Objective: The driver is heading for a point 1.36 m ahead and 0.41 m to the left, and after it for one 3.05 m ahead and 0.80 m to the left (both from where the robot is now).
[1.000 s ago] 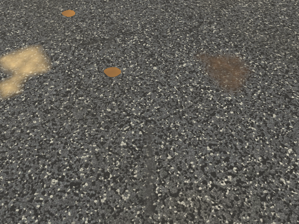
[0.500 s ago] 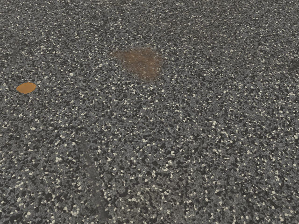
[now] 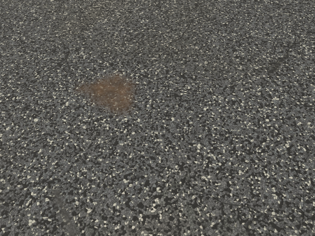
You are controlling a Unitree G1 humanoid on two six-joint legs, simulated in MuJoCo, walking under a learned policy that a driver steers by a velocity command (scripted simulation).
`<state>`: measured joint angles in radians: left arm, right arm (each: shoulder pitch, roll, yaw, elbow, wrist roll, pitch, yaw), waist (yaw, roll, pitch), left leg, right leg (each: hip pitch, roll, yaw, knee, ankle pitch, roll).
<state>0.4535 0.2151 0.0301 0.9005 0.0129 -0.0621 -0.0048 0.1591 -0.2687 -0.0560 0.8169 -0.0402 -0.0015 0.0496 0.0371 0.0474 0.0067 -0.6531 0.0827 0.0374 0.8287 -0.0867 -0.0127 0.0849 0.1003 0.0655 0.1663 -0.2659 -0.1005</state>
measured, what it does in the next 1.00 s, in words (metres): walks ahead: left foot, then right foot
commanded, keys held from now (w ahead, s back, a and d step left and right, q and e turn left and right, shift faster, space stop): w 0.50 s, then w+q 0.50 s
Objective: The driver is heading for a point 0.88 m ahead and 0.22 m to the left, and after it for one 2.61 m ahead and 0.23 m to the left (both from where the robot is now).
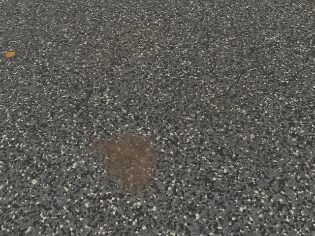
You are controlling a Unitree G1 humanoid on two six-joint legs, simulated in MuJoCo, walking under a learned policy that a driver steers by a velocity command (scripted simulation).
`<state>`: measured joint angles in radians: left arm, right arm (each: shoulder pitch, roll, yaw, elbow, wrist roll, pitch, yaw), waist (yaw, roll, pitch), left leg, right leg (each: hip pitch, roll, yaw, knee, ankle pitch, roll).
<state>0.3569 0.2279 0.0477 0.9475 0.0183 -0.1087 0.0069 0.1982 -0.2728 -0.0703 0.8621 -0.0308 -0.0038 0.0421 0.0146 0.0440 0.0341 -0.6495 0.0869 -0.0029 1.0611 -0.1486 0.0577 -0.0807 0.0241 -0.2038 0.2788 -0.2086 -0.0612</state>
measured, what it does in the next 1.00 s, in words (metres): walks ahead, turning left: left foot, then right foot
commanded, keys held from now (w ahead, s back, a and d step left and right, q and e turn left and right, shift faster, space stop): w+q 0.36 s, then q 0.26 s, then no key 0.38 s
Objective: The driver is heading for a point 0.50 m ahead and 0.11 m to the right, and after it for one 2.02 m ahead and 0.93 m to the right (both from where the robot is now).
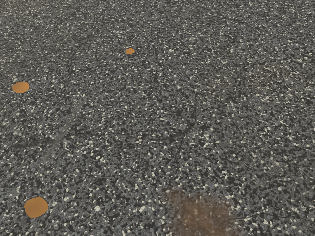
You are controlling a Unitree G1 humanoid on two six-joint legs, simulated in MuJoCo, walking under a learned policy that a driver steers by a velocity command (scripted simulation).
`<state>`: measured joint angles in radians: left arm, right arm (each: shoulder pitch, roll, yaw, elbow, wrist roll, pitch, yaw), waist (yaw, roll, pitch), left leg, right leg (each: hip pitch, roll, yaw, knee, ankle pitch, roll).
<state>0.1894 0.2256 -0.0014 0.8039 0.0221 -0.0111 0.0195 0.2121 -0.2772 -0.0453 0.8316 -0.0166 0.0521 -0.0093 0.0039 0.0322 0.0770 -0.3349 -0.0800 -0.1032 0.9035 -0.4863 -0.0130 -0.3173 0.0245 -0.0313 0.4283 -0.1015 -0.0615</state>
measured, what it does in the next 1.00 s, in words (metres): walks ahead: left foot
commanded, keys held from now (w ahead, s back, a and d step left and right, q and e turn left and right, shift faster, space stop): no key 0.46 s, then w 0.54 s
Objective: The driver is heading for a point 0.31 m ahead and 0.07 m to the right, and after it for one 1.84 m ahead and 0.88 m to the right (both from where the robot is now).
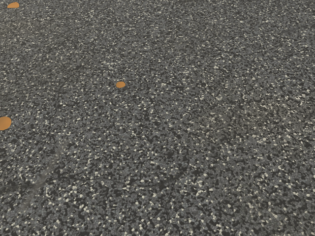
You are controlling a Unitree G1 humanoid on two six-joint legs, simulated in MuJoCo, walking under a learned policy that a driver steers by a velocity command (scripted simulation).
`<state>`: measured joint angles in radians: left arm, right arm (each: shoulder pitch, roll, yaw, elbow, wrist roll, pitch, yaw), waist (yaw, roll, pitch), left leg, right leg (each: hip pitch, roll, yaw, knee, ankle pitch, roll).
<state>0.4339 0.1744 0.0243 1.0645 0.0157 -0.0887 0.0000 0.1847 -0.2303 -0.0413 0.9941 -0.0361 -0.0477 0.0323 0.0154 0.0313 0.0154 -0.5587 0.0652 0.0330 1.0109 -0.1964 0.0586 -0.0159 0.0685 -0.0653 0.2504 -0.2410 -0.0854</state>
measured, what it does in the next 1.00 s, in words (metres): walks ahead, turning right: left foot, then right foot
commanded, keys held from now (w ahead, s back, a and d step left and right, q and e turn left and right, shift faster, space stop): w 0.14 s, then e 0.86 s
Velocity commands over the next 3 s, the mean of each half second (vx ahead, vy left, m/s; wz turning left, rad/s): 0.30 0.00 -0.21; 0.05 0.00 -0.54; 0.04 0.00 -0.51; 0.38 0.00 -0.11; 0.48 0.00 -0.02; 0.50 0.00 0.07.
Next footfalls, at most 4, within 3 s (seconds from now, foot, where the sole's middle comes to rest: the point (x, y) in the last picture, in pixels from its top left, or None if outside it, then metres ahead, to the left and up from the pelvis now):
0.24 left None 0.32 0.10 -0.78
0.76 right None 0.26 -0.10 -0.78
1.24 left None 0.34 0.08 -0.78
1.68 right None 0.23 -0.10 -0.78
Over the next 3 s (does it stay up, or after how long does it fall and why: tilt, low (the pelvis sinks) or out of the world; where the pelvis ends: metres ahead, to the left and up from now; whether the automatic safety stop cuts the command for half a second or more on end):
stays up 0.76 -0.47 0.00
